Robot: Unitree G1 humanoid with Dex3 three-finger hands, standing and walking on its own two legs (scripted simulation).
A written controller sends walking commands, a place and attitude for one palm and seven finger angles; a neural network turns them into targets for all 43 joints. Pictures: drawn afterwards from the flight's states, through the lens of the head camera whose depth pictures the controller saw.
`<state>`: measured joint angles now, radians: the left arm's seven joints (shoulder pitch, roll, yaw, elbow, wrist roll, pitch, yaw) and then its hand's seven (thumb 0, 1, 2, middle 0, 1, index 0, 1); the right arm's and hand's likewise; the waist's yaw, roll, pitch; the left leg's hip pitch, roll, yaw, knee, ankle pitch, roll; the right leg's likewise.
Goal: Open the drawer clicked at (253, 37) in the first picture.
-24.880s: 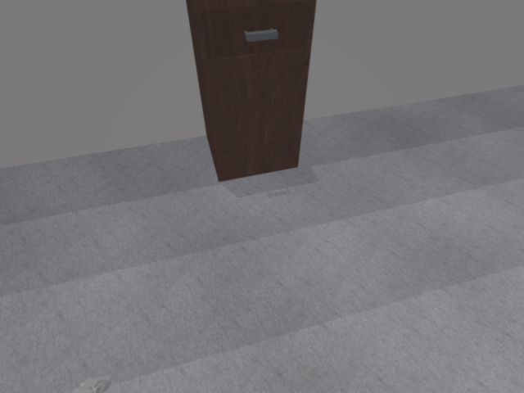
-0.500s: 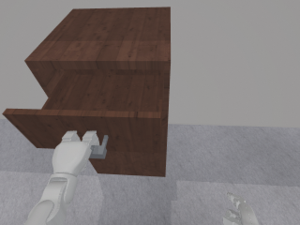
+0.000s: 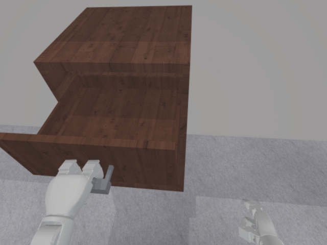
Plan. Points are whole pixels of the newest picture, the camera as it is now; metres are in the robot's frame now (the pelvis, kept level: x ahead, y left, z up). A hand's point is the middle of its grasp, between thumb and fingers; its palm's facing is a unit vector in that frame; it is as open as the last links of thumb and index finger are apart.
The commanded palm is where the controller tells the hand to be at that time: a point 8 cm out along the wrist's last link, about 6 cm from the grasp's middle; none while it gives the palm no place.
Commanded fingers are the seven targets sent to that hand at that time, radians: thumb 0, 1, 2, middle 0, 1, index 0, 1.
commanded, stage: pull the drawer open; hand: left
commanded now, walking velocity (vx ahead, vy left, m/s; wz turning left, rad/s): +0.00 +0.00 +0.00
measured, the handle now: (86, 176) +0.26 +0.22 +0.04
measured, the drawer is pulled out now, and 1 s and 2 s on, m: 0.26 0.29 0.28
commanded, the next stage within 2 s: open the thumb to release the handle in 0.64 s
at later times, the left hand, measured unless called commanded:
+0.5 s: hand (75, 214) +0.18 +0.22 +0.02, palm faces +0.01 -0.07 -1.00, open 5.8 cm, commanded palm +0.13 +0.23 +0.07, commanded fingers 0.00 0.90 0.90 -0.40 -1.35 -0.40 -1.35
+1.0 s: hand (79, 206) +0.20 +0.22 +0.02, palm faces +0.08 -0.06 -1.00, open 7.2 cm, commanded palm +0.16 +0.24 +0.07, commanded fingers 0.00 -0.08 0.48 -0.33 -1.25 -0.33 -1.25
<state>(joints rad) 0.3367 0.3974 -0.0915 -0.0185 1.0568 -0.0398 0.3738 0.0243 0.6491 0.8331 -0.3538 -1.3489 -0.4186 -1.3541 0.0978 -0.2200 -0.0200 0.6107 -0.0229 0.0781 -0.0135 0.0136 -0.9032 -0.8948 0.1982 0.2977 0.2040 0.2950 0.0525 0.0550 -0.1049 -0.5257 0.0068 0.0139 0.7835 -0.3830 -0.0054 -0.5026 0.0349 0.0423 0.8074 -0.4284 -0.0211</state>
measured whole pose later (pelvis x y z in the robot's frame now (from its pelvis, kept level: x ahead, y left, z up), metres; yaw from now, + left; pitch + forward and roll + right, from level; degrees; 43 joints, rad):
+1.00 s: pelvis +0.01 -0.01 -0.02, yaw +0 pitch +10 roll +1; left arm 0.50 0.40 -0.05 -0.15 1.04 -0.06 0.47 0.00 0.46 0.71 -0.40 -1.32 -0.40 -1.32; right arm 0.10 -0.23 -0.03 0.59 -0.03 0.12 -0.01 0.01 -0.90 -0.89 0.20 0.30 0.20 0.29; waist 0.06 0.06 -0.14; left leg -0.63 0.01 0.01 0.89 -0.44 -0.01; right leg -0.61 0.04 0.04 0.92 -0.49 -0.03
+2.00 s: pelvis -0.01 +0.01 +0.00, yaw +0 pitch +4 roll +0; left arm 0.40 0.43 -0.07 -0.19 0.99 0.01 0.33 0.00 -0.49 0.30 -0.37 -1.20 -0.37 -1.23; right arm 0.10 -0.22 0.00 0.60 -0.02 0.10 -0.03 0.01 -0.90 -0.89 0.20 0.30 0.20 0.30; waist 0.07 0.08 -0.09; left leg -0.46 0.00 0.01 0.75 -0.37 0.00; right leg -0.42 0.03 0.04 0.76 -0.41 -0.01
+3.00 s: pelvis +0.00 +0.01 +0.03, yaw +1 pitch -2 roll +0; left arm 0.31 0.57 0.05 -0.51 0.79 0.16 -0.08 0.00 -0.49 0.30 -0.31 -1.20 -0.32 -1.21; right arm 0.06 -0.27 0.05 0.56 0.03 0.14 0.02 0.01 -0.90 -0.90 0.20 0.30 0.20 0.29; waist 0.10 0.12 -0.02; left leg -0.21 -0.01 -0.01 0.49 -0.25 0.01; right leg -0.17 0.01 0.03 0.49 -0.29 0.00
